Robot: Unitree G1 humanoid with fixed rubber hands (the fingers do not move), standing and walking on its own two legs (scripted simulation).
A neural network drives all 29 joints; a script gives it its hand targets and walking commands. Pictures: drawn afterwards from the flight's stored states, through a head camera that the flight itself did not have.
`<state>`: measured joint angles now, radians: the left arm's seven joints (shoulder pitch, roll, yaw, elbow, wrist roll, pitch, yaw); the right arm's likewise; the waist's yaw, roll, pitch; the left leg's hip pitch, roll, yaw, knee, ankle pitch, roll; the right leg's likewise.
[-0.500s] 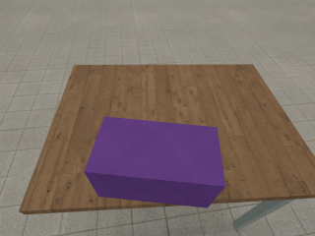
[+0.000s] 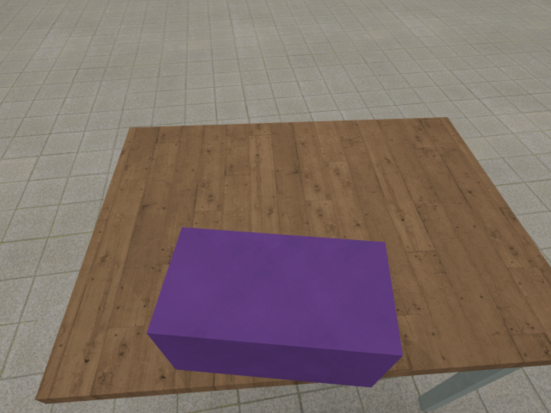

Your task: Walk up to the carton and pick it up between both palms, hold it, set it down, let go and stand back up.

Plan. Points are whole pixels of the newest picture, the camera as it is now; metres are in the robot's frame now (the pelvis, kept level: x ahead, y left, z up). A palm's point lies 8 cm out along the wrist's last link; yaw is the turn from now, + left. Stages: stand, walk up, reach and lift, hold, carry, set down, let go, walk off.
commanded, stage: walk up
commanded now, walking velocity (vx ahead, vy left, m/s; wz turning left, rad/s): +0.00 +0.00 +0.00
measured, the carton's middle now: (277, 307) +0.28 +0.02 -0.02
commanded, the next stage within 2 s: none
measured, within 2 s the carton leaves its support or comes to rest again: neither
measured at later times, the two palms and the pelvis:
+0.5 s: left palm out of the picture +0.00 +0.21 -0.15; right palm out of the picture -0.02 -0.21 -0.16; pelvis -0.01 -0.01 -0.01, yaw +0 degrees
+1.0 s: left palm out of the picture -0.04 +0.24 -0.16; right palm out of the picture -0.02 -0.18 -0.14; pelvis -0.03 +0.03 +0.00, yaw +0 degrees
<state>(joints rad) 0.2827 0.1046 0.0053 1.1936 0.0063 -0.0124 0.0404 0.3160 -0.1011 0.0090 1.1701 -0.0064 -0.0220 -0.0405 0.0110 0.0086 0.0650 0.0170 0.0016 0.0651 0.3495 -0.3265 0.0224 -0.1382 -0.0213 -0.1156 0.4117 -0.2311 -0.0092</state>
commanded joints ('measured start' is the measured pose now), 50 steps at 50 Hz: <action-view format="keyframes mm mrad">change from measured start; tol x64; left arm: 1 83 79 12 -6 -1 -4 6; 50 111 95 17 -59 13 25 -13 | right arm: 1 106 -74 -9 -1 0 -7 -6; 50 -36 -129 -21 -107 -3 -11 0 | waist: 1 0 2 42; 50 42 102 70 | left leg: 1 -136 121 -84 -58 406 15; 14 -198 219 -88 306 961 85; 17 -390 221 -239 -42 -34 115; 32 -226 156 -54 103 539 -15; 36 -328 37 -112 845 -325 -64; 50 -253 156 -187 -111 234 40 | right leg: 1 59 -109 100 -32 337 -25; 31 49 -106 125 -76 276 -35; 34 301 -517 441 71 1449 -240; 39 -282 -158 136 -193 -234 -123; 50 15 -70 108 -39 144 11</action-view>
